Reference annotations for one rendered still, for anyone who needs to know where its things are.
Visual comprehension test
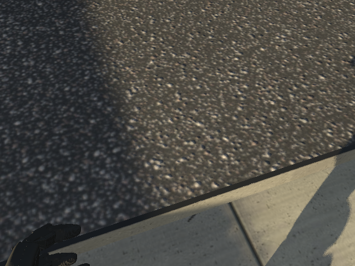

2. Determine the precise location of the robot left hand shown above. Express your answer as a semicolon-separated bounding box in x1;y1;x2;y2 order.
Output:
5;223;90;266

